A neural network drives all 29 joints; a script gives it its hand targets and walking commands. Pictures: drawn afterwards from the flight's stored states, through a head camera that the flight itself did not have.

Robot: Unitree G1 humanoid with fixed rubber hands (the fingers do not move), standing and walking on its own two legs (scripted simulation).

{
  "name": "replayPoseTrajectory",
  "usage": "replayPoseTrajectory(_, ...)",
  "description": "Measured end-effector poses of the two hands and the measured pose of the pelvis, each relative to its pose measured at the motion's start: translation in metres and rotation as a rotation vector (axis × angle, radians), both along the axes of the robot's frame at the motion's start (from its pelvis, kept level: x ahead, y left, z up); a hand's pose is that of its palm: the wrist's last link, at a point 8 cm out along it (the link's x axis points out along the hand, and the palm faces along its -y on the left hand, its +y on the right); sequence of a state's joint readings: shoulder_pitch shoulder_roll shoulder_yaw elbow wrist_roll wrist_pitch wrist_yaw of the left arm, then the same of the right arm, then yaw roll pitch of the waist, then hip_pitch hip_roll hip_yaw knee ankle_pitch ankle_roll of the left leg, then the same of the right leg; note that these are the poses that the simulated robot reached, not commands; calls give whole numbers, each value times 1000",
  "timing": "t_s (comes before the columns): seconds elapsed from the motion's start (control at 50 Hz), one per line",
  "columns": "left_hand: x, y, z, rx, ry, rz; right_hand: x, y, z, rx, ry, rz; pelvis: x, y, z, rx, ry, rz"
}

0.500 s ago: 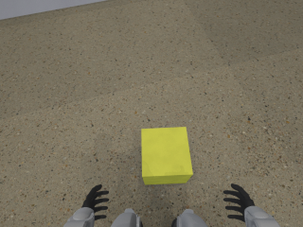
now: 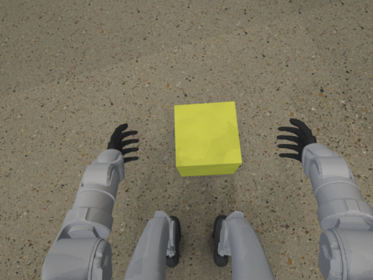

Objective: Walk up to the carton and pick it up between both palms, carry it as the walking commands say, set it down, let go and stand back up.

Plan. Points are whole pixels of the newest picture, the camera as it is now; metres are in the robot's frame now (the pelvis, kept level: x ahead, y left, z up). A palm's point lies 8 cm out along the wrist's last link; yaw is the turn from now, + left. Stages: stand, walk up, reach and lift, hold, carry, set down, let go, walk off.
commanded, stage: reach and lift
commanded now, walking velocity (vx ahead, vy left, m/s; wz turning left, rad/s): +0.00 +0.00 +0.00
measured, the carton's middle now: (205, 142) +0.55 -0.02 -0.55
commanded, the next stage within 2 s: none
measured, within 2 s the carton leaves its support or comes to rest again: neither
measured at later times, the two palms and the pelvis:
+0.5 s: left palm (125, 103) +0.52 +0.20 -0.11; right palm (296, 90) +0.55 -0.23 -0.11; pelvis +0.03 +0.00 -0.02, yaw +1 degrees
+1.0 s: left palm (135, 113) +0.53 +0.20 -0.21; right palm (283, 102) +0.56 -0.23 -0.20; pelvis +0.01 +0.01 -0.10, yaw +1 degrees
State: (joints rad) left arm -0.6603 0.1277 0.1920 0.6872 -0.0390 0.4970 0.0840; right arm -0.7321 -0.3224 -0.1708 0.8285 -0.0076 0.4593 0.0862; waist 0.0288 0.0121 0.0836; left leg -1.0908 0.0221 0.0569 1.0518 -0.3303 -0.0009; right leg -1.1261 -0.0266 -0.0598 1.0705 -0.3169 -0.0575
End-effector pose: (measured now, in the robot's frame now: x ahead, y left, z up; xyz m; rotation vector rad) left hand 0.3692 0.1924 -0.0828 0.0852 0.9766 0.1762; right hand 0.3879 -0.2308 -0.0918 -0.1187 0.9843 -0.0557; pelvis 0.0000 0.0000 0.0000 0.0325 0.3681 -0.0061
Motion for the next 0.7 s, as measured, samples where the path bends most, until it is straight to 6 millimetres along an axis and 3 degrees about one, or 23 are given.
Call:
replayPoseTrajectory(0.28,83,3,-23,18,-177,19,95,-10,-14,-1,-178,-7,18,-6,-13,9,219,10)
replayPoseTrajectory(0.46,137,6,-29,4,-287,26,148,-5,-16,22,-289,-7,28,-5,-22,-2,335,17)
replayPoseTrajectory(0.58,164,3,-34,-8,-335,30,174,-2,-19,44,-337,-16,28,-1,-28,-4,404,19)
replayPoseTrajectory(0.7,171,-1,-43,-11,-344,20,179,-4,-29,56,-348,-24,26,4,-29,-2,443,16)
